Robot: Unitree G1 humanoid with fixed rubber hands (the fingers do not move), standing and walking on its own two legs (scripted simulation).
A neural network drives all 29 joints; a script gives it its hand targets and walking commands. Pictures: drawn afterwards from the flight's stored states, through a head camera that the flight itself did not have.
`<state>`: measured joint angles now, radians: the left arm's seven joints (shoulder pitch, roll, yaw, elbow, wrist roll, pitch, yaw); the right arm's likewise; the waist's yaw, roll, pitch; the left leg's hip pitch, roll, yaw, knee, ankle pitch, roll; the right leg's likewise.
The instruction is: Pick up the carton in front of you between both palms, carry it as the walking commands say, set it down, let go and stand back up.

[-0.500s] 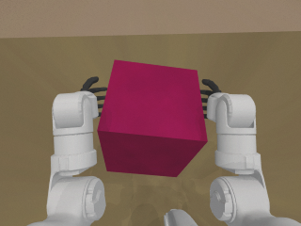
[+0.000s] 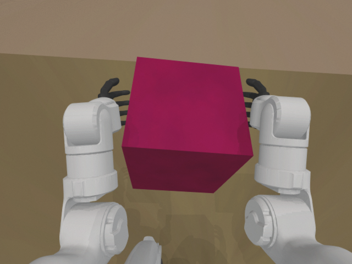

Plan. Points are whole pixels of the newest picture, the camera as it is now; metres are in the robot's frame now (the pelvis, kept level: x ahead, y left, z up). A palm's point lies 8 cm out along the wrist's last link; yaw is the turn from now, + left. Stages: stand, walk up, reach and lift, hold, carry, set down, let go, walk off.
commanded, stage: carry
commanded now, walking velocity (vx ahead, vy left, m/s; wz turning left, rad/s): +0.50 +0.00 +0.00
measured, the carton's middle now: (180, 134) +0.40 +0.03 +0.08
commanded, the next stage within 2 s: none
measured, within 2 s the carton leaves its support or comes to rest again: neither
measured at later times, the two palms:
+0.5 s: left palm (148, 27) +0.65 +0.14 +0.20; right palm (261, 33) +0.64 -0.16 +0.20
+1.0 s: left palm (141, 14) +0.72 +0.17 +0.20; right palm (246, 17) +0.72 -0.13 +0.20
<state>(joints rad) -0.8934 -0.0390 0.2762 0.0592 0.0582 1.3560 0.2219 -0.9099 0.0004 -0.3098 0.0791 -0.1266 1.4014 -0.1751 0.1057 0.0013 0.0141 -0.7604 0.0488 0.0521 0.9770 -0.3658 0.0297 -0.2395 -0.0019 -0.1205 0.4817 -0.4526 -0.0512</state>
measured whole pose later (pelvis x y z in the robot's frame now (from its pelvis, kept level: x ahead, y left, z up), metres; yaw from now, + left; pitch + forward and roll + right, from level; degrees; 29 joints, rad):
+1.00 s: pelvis +0.37 +0.02 +0.03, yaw -1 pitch +1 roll -1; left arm -0.80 -0.01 0.22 0.25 0.08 1.35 0.17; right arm -0.82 0.00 -0.23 0.29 -0.09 1.36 -0.20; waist 0.01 0.02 -0.11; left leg -0.15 0.02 0.04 0.62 -0.60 0.01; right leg -0.26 0.01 -0.10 0.69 -0.57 -0.03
